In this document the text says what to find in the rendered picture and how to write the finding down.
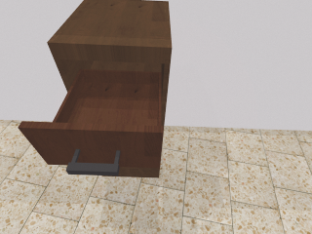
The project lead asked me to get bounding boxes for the handle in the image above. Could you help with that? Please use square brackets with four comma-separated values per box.
[66, 149, 121, 176]

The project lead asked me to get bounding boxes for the drawer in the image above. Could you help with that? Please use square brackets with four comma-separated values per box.
[18, 69, 164, 169]

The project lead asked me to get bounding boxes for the cabinet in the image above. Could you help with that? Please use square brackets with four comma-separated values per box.
[47, 0, 173, 178]

